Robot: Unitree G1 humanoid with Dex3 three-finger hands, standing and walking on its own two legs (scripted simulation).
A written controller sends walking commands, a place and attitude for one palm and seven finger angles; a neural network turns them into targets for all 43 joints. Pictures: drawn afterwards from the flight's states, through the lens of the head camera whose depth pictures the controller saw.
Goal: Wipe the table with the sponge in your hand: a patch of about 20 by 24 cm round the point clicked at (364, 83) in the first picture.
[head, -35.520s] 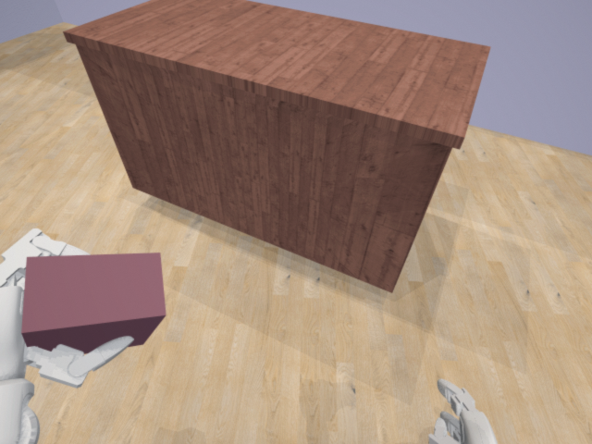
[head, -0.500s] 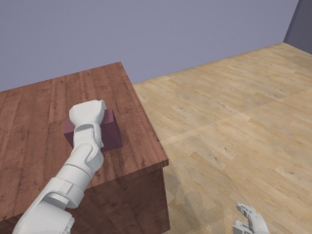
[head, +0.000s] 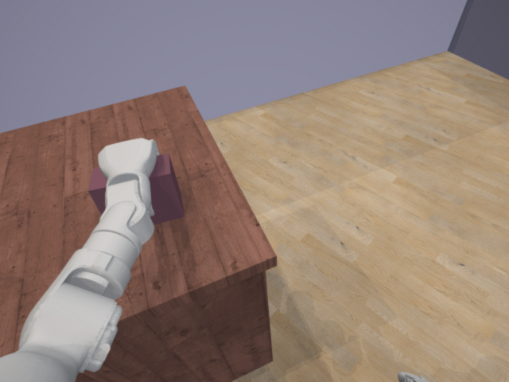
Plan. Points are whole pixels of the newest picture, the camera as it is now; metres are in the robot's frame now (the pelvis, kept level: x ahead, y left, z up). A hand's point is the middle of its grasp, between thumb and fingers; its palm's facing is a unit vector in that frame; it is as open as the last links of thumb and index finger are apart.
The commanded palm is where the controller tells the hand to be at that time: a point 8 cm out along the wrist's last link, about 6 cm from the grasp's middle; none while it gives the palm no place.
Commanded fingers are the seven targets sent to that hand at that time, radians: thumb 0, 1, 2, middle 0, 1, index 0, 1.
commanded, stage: wipe forward along the third lane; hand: left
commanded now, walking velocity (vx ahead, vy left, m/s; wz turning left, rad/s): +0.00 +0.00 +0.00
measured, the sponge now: (143, 200) +0.42 +0.23 +0.06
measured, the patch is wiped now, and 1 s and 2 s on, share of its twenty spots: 1.00 1.00 1.00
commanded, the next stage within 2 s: wipe back along the third lane in 0.10 s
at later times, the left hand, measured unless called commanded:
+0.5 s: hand (135, 179) +0.43 +0.23 +0.10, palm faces +0.03 -0.01 -1.00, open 10.4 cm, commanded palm +0.39 +0.22 +0.12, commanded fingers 0.00 0.10 1.30 -1.20 -1.60 -1.20 -1.60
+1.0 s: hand (138, 198) +0.39 +0.21 +0.10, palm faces +0.06 -0.05 -1.00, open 10.5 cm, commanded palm +0.34 +0.20 +0.13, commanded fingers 0.00 0.10 1.30 -1.20 -1.60 -1.20 -1.60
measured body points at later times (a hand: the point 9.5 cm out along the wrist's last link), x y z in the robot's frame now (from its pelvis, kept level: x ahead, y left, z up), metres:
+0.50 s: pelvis +0.02 +0.02 +0.00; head +0.02 +0.00 +0.45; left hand +0.43 +0.23 +0.15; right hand +0.14 -0.23 -0.13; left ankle -0.01 +0.14 -0.74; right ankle -0.01 -0.09 -0.74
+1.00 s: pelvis +0.03 +0.02 +0.00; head +0.01 -0.01 +0.45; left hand +0.38 +0.21 +0.15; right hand +0.26 -0.18 -0.09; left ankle -0.01 +0.14 -0.74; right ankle -0.01 -0.09 -0.74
